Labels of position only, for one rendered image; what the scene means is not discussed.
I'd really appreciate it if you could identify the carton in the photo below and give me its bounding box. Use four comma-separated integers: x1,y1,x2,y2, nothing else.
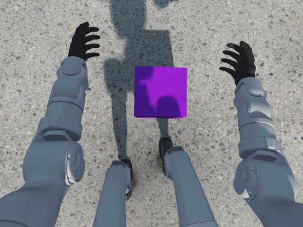
134,66,187,119

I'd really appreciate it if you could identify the robot left forearm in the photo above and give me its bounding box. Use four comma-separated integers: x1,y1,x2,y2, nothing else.
22,56,89,180

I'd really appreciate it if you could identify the robot left hand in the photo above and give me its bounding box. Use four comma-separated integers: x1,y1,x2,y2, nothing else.
68,22,100,62

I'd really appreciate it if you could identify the right robot foot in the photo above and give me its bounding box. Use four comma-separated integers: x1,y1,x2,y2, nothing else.
159,137,173,175

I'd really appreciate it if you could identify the right robot shin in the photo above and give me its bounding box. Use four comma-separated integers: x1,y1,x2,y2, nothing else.
165,146,190,158

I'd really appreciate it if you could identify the robot right forearm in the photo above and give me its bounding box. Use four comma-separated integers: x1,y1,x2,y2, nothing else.
233,77,297,198

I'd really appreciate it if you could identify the robot right upper arm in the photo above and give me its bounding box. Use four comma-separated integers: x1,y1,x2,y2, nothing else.
233,158,303,227

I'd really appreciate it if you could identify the robot right hand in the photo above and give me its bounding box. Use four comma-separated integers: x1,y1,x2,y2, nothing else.
219,41,256,86

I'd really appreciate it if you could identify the robot left upper arm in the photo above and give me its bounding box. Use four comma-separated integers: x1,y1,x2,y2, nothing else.
0,140,85,227

